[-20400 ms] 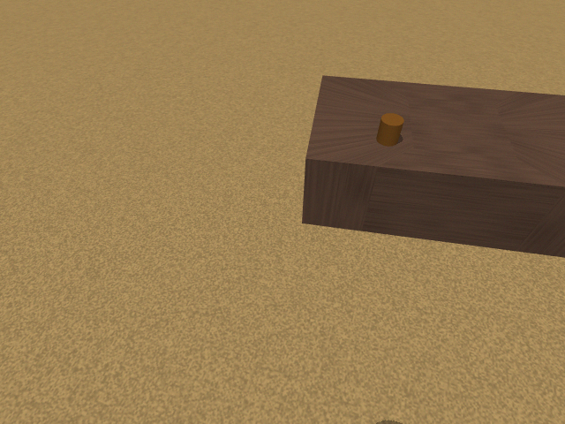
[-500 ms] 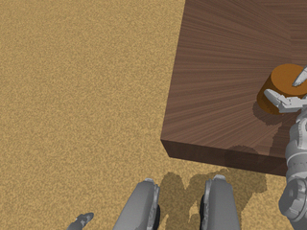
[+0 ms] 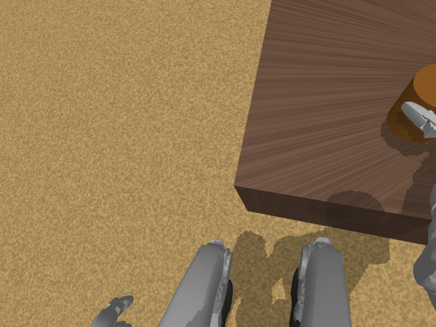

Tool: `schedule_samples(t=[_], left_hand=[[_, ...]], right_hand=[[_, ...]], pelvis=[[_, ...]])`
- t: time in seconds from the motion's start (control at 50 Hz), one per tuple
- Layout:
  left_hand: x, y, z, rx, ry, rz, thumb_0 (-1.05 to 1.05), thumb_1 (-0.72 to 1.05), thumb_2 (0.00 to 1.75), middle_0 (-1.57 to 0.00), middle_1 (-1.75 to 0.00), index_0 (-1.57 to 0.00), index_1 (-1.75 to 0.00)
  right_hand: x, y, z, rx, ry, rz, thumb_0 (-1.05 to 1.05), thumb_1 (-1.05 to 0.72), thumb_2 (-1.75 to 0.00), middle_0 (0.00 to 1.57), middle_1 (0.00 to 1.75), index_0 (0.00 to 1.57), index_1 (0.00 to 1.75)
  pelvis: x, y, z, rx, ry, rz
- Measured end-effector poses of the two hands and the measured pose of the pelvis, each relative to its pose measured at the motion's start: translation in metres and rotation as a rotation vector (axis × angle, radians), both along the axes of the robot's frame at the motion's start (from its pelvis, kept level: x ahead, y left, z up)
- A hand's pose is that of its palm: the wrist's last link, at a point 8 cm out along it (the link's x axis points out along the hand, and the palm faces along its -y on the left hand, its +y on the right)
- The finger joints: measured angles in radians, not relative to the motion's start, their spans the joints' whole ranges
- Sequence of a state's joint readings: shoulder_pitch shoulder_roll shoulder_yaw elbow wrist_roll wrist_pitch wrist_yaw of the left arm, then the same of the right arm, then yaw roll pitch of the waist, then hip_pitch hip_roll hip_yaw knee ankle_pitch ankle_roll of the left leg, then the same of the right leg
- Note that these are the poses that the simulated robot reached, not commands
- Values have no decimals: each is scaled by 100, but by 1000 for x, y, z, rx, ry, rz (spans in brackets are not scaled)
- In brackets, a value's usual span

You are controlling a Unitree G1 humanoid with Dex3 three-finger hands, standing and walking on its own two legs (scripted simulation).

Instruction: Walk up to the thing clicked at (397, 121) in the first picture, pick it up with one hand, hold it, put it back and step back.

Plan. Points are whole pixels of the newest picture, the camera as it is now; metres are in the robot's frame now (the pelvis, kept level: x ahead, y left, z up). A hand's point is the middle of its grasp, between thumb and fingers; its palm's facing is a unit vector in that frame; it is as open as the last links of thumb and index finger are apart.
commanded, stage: lower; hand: right
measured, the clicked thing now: (428, 105) +0.50 -0.29 -0.04
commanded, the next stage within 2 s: loosen in 0.98 s
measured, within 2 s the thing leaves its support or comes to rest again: rests again in 0.74 s
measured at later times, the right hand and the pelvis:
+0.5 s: hand (424, 113) +0.50 -0.30 -0.07, palm faces +0.38 +0.92 +0.00, open 6.9 cm; pelvis -0.01 +0.00 -0.06, yaw +2 degrees
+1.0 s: hand (425, 111) +0.51 -0.31 -0.08, palm faces +0.38 +0.92 +0.00, open 7.1 cm; pelvis -0.02 +0.01 -0.09, yaw +3 degrees
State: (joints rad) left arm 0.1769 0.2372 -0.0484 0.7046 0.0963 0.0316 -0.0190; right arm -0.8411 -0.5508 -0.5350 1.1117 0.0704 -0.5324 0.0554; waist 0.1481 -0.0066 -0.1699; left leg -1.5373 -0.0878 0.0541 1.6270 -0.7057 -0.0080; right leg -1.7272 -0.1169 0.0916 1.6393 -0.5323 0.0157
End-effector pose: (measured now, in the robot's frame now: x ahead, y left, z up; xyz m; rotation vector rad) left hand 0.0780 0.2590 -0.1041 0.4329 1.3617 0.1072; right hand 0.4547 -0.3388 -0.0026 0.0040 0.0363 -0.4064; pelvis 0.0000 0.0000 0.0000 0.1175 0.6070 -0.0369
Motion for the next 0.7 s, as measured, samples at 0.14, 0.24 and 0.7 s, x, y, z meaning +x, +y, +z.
schedule_samples(t=[0.14,0.24,0.7], left_hand=[[-3,3,-11,6,14,0,0,87,93,-20,-30,-19,-31],[-6,5,-26,11,28,-5,0,87,93,-20,-30,-19,-31],[-27,10,-77,18,63,24,0,87,93,-20,-30,-19,-31]], right_hand=[[4,-1,-19,12,14,2,0,47,-97,58,100,136,148],[3,-2,-42,8,17,11,0,47,-97,58,100,136,148],[13,-6,-74,-6,4,15,1,48,-97,58,100,138,150]], pelvis=[[0,0,-13,2,19,7],[-4,0,-29,3,28,17],[-18,3,-77,5,34,37]])
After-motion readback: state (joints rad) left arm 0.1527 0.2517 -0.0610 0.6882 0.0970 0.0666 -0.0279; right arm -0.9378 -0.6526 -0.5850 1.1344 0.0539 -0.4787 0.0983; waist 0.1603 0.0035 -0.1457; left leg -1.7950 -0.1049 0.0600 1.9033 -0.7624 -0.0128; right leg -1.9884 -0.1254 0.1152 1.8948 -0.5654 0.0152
